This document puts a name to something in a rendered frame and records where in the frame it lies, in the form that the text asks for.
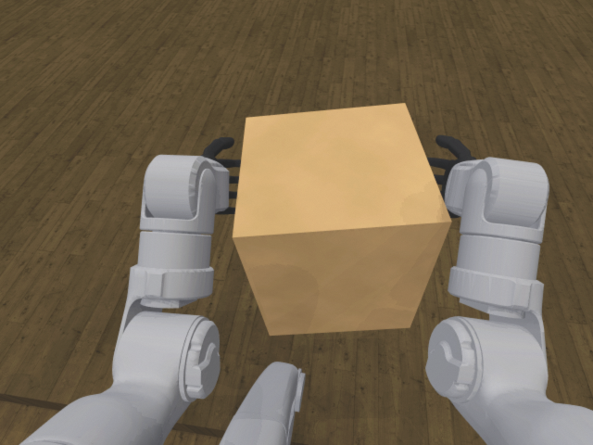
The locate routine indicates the carton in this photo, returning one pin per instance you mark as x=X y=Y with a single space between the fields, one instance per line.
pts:
x=339 y=220

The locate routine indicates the left robot forearm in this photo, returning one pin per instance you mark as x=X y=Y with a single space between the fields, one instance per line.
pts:
x=181 y=196

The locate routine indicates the robot right upper arm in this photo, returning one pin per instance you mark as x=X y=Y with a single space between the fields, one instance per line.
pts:
x=495 y=375

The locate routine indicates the right robot forearm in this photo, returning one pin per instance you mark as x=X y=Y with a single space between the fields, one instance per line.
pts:
x=502 y=204

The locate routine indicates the robot left upper arm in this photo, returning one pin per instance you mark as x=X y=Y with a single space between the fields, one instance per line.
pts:
x=164 y=362

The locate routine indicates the robot left thigh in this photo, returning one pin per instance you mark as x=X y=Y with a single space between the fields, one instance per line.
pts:
x=263 y=417

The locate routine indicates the left robot hand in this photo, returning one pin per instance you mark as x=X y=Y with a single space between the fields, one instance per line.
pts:
x=212 y=151

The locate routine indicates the right robot hand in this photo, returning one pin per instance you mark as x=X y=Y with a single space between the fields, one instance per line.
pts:
x=460 y=151

